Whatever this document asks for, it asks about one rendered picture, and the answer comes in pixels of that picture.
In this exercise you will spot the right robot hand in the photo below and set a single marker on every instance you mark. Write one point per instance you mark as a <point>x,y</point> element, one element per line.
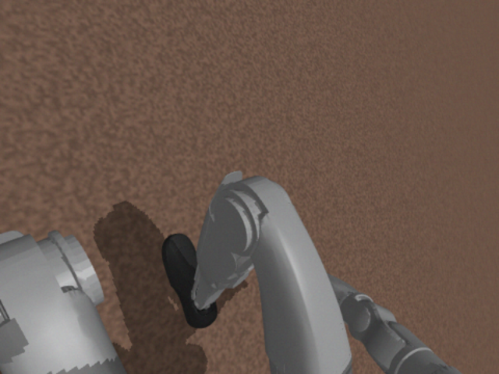
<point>341,288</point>

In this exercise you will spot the right robot foot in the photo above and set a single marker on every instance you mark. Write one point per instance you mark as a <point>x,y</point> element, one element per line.
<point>179,258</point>

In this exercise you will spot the right robot arm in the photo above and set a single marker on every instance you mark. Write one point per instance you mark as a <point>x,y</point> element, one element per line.
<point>391,345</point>

